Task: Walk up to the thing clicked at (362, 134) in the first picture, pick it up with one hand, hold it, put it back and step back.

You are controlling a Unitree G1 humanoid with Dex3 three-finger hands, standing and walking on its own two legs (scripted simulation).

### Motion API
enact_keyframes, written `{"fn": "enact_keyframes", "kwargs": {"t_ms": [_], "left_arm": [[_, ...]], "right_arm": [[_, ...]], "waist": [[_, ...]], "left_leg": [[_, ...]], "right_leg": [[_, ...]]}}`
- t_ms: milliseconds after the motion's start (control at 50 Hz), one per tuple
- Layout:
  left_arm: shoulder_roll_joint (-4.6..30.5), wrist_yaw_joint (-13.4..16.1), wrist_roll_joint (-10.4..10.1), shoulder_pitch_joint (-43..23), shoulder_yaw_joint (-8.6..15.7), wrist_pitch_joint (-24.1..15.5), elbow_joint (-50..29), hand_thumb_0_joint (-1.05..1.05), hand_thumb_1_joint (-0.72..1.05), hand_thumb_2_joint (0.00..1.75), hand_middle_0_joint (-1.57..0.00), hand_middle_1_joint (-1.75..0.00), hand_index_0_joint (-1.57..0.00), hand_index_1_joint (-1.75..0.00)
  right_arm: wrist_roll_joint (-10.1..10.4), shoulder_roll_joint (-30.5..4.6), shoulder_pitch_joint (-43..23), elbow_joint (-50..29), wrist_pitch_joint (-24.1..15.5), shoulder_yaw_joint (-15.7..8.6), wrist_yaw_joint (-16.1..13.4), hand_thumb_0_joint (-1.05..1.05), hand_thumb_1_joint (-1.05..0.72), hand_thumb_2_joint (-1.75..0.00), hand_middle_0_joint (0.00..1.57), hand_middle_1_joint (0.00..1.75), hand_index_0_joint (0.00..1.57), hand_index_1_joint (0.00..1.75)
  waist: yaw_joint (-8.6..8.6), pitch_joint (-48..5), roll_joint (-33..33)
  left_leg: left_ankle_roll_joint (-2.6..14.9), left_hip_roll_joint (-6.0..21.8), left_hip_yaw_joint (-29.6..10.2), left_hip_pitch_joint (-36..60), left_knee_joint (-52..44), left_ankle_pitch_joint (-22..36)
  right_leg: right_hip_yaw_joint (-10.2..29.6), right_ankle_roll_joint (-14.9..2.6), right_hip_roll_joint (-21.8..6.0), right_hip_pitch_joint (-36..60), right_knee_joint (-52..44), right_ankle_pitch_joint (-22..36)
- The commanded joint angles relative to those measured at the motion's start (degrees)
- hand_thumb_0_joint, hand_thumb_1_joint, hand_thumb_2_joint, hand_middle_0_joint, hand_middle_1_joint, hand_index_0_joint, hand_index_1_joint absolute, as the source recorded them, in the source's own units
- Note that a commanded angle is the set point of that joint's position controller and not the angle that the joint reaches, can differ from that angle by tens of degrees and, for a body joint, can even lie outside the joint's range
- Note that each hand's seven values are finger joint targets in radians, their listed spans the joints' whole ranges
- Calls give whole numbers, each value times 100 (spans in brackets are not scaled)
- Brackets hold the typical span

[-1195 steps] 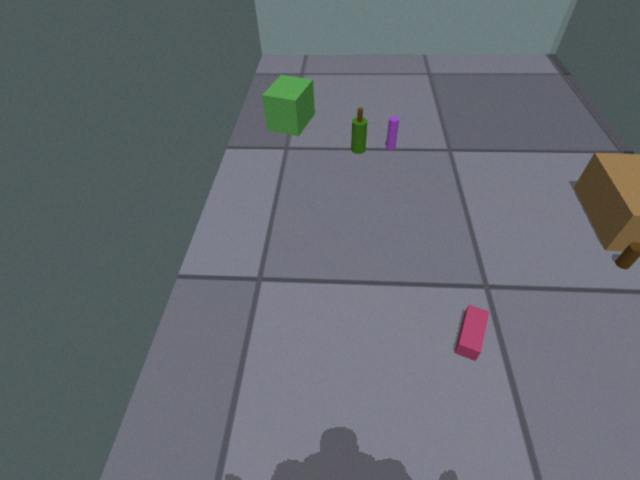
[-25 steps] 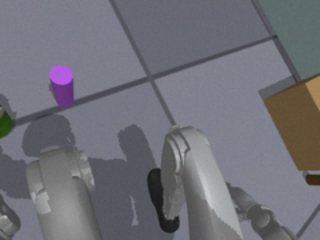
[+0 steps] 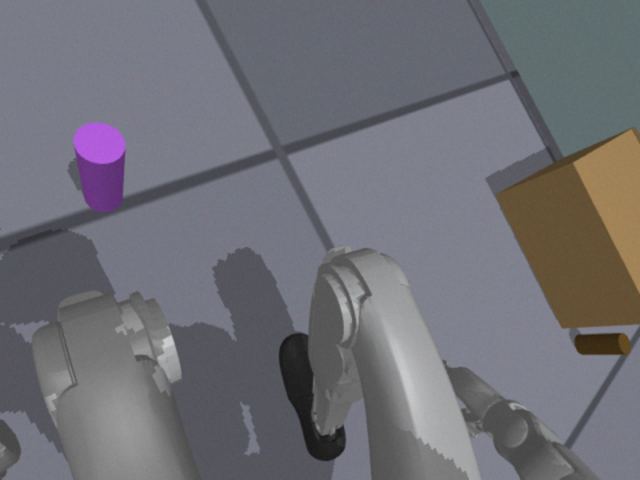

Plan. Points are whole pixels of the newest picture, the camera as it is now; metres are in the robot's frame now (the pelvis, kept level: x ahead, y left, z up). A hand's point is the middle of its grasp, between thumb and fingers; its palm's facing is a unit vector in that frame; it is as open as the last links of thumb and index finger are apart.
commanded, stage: lower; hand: left
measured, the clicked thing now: out of the picture +0.42 +0.34 -0.14
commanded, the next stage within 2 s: loosen in 0.58 s
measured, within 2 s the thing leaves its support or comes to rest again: rests again in 1.00 s
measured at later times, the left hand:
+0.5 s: hand out of the picture +0.42 +0.34 -0.15, palm faces +0.53 -0.85 +0.01, open 11.0 cm
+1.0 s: hand out of the picture +0.42 +0.35 -0.15, palm faces +0.53 -0.85 +0.02, open 11.6 cm
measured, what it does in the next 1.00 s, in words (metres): stands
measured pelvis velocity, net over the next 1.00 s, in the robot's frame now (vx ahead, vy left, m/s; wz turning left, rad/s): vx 0.00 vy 0.01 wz -0.03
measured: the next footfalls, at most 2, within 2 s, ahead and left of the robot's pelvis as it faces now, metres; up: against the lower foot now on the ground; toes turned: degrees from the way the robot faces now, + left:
none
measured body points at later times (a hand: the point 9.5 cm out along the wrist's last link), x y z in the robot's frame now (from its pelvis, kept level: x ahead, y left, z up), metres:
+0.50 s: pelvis +0.00 +0.00 +0.00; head +0.22 +0.18 +0.34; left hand +0.39 +0.39 -0.14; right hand +0.16 -0.25 -0.04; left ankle +0.08 +0.13 -0.25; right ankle +0.13 -0.13 -0.25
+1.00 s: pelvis +0.00 +0.01 +0.00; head +0.22 +0.18 +0.34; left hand +0.39 +0.39 -0.15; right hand +0.17 -0.24 -0.04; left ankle +0.08 +0.13 -0.25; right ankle +0.13 -0.13 -0.25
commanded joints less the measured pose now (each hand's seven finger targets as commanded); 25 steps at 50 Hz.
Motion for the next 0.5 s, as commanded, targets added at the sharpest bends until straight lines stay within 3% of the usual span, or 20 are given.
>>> {"fn": "enact_keyframes", "kwargs": {"t_ms": [0, 40, 140, 220, 260, 400, 420, 440, 460, 480], "left_arm": [[1299, 29, -7, -1261, 5, -474, -813, 0, 17, 124, -135, -140, -137, -141], [1335, 44, -28, -1135, 74, -498, -815, 0, 16, 124, -134, -140, -136, -140], [1296, 83, -35, -1241, -11, -572, -745, 0, 17, 124, -134, -139, -136, -139], [1383, 114, -1, -1210, -6, -626, -754, 0, 18, 122, -134, -138, -135, -138], [1303, 135, 7, -1325, -84, -648, -702, 0, 19, 123, -133, -137, -134, -138], [1442, 188, -5, -1089, 59, -696, -650, 0, 18, 122, -132, -135, -133, -136], [1413, 190, 4, -1171, -16, -703, -651, 0, 19, 122, -131, -136, -132, -136], [1468, 186, 17, -1087, 36, -712, -735, 0, 20, 122, -132, -135, -133, -136], [1282, 171, 17, -1126, -120, -719, -744, 0, 20, 122, -131, -135, -132, -136], [1272, 183, 25, -1103, -119, -702, -667, 0, 21, 123, -131, -136, -132, -136]], "right_arm": [[-37, -1914, 300, -181, 43, -570, -120, 0, -91, -90, 20, 30, 20, 30], [-43, -1917, 251, -202, 40, -557, -119, 0, -90, -90, 20, 30, 20, 30], [-71, -1941, 210, -206, 26, -510, -113, 0, -90, -90, 20, 30, 20, 30], [-96, -1937, 136, -222, 30, -471, -113, 0, -91, -90, 20, 30, 20, 30], [-111, -1956, 132, -229, 29, -445, -108, 0, -90, -90, 20, 30, 20, 30], [-145, -1953, 78, -245, 23, -407, -112, 0, -90, -90, 20, 30, 20, 30], [-161, -1955, 112, -237, 38, -385, -107, 0, -90, -90, 20, 30, 20, 30], [-160, -1958, 83, -247, 39, -397, -110, 0, -90, -90, 20, 30, 20, 30], [-170, -1953, 46, -246, 39, -399, -105, 0, -90, -90, 20, 30, 20, 30], [-159, -1984, 60, -237, 40, -401, -99, 0, -90, -90, 20, 30, 20, 30]], "waist": [[-352, -3302, 2823], [-291, -3291, 2827], [-391, -3222, 2843], [-351, -3194, 2852], [-449, -3126, 2905], [-347, -3214, 2848], [-419, -3224, 2895], [-342, -3242, 2922], [-401, -3214, 2956], [-438, -3155, 3004]], "left_leg": [[-21, 267, 600, 2329, -1850, 435], [-22, 273, 592, 2372, -1854, 493], [-16, 278, 554, 2357, -1821, 475], [-27, 300, 521, 2403, -1822, 517], [-42, 314, 480, 2441, -1852, 521], [-33, 310, 500, 2460, -1781, 634], [-34, 312, 477, 2439, -1788, 614], [-45, 310, 478, 2488, -1817, 668], [-54, 322, 465, 2541, -1807, 662], [-71, 328, 427, 2557, -1843, 680]], "right_leg": [[-730, -465, 148, 1417, -1050, 861], [-725, -465, 153, 1434, -1041, 909], [-761, -453, 174, 1442, -1042, 929], [-778, -453, 174, 1433, -1014, 944], [-812, -448, 174, 1422, -998, 954], [-819, -442, 194, 1529, -1014, 1047], [-834, -444, 215, 1570, -1015, 1041], [-833, -457, 205, 1560, -1002, 1077], [-853, -446, 205, 1519, -989, 1080], [-865, -457, 196, 1466, -948, 1092]]}}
